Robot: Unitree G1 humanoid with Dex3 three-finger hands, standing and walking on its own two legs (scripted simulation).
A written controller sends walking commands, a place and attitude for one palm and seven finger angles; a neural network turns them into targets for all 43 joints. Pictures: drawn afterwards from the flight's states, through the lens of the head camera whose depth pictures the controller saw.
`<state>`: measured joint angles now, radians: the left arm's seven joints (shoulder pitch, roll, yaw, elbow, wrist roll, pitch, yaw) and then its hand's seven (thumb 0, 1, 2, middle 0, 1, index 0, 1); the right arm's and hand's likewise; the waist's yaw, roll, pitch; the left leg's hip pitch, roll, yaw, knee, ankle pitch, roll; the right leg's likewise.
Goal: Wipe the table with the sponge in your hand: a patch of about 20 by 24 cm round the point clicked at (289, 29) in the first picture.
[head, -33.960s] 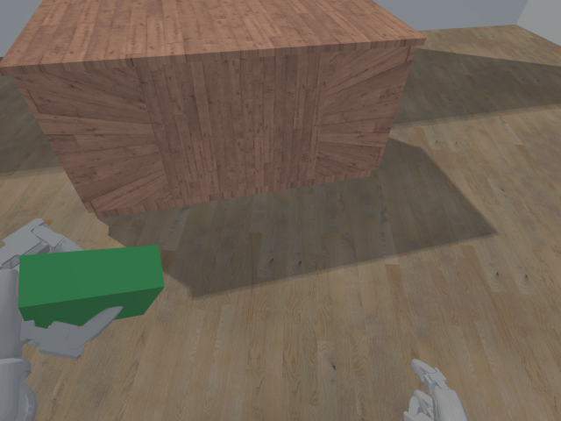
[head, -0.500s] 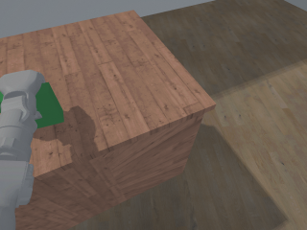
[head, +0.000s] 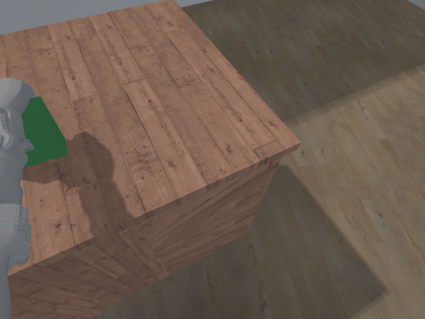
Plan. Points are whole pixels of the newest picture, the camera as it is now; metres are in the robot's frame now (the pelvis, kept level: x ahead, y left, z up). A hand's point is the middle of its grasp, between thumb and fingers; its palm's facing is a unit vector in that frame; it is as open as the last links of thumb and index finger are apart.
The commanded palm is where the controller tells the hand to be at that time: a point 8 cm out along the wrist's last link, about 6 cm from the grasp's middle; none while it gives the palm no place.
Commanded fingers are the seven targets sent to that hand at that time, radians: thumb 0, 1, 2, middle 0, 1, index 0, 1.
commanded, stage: wipe forward along the middle lane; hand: left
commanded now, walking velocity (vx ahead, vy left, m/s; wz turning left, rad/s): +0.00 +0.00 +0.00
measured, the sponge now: (24, 143) +0.44 +0.36 +0.05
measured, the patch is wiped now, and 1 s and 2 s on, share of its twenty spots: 1.00 1.00 1.00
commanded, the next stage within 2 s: slide back across to the first lane in 0.14 s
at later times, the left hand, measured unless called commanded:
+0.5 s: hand (5, 116) +0.47 +0.38 +0.10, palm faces -0.13 -0.02 -0.99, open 8.9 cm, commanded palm +0.46 +0.38 +0.15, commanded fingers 0.00 0.10 1.30 -1.20 -1.60 -1.20 -1.60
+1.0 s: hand out of the picture +0.43 +0.43 +0.10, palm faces -0.16 +0.00 -0.99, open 8.9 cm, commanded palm +0.43 +0.41 +0.14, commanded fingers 0.00 0.10 1.30 -1.20 -1.60 -1.20 -1.60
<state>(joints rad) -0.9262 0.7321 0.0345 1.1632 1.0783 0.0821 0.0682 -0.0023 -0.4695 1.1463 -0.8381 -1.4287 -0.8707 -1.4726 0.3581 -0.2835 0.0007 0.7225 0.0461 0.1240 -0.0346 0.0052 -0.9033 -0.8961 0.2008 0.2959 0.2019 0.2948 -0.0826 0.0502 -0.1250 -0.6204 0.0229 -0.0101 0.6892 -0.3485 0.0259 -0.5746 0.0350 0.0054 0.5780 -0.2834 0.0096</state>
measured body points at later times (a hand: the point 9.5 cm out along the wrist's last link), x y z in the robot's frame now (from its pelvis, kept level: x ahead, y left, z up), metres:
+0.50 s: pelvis +0.01 +0.01 +0.00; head +0.10 +0.01 +0.44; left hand +0.47 +0.38 +0.15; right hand +0.00 -0.27 -0.12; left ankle -0.02 +0.10 -0.72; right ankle -0.01 -0.14 -0.72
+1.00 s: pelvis +0.01 +0.01 +0.00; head +0.10 +0.03 +0.44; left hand +0.43 +0.42 +0.15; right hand +0.05 -0.28 -0.12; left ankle -0.02 +0.10 -0.72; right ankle -0.01 -0.13 -0.72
